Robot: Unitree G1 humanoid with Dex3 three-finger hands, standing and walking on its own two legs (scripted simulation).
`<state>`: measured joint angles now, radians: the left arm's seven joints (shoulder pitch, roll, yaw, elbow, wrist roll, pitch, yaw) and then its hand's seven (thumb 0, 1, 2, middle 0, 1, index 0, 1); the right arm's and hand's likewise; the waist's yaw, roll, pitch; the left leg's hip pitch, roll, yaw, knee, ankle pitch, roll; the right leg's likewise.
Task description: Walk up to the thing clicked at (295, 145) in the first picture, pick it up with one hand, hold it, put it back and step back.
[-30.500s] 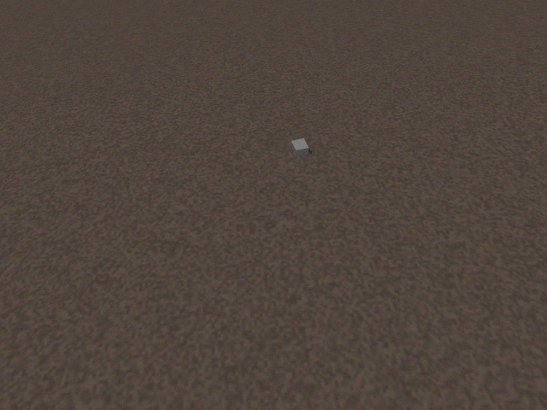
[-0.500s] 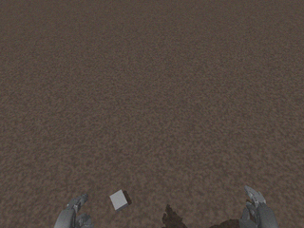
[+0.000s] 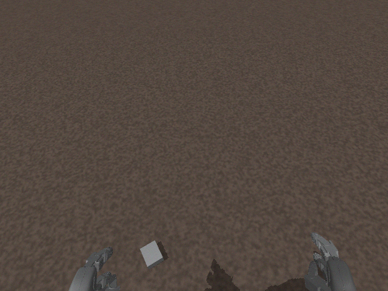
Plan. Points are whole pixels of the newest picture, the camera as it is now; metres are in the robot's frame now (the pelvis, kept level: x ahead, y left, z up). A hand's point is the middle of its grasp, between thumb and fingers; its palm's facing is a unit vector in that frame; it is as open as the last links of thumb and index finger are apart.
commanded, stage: home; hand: left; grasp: from above
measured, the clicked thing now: (152, 254) +0.41 +0.24 -0.69
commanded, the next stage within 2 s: stand in 0.74 s
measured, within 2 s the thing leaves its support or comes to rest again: neither
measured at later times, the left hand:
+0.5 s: hand (115, 286) +0.17 +0.18 -0.05, palm faces +0.04 -0.98 -0.21, open 7.4 cm
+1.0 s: hand out of the picture +0.16 +0.21 -0.09, palm faces +0.01 -0.95 -0.32, open 7.3 cm
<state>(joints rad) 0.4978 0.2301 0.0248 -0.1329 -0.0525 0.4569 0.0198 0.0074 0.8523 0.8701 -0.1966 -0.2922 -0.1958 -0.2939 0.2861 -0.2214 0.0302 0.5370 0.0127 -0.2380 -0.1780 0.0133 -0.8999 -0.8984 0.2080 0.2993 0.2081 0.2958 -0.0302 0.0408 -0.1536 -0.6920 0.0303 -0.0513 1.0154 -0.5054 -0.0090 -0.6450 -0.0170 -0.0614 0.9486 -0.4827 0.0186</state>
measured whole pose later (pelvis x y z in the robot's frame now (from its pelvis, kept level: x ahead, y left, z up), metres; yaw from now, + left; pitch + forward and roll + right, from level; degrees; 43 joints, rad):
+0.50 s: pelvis +0.01 +0.00 +0.00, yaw +0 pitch +11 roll -3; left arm 0.50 0.24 0.03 -0.14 -0.06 0.45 0.02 0.01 0.91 0.90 -0.20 -0.30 -0.20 -0.30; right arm 0.29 -0.22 0.02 0.53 0.01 -0.22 -0.17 0.01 -0.90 -0.90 0.21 0.30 0.21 0.30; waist -0.03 0.04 -0.16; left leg -0.69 0.03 -0.05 1.02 -0.52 -0.01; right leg -0.64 -0.02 -0.06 0.95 -0.49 0.02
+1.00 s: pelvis -0.01 +0.00 +0.02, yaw +0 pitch +3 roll +0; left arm 0.23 0.28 0.01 0.44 0.05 0.12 0.03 0.01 0.91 0.90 -0.21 -0.30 -0.20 -0.30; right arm 0.17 -0.27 0.00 0.78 -0.07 -0.07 -0.03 0.01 -0.90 -0.90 0.21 0.30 0.21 0.30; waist 0.03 -0.02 0.01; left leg -0.48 -0.01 -0.01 0.85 -0.43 0.00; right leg -0.47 -0.06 -0.03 0.86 -0.44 0.02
